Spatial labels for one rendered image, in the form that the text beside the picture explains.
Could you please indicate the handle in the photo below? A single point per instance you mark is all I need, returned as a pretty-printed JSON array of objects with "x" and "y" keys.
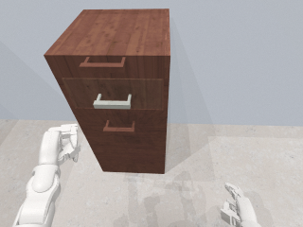
[
  {"x": 118, "y": 130},
  {"x": 102, "y": 67},
  {"x": 112, "y": 104}
]

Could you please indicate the right robot hand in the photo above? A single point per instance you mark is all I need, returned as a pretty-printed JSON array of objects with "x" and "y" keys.
[{"x": 236, "y": 212}]

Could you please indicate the left robot forearm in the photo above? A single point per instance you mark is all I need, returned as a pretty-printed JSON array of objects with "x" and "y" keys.
[{"x": 42, "y": 189}]

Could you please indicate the cabinet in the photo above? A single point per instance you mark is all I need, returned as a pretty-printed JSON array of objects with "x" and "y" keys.
[{"x": 139, "y": 38}]

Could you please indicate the drawer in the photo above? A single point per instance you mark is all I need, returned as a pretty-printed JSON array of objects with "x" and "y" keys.
[{"x": 145, "y": 93}]

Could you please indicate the left robot hand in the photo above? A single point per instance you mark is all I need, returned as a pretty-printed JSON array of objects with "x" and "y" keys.
[{"x": 55, "y": 151}]

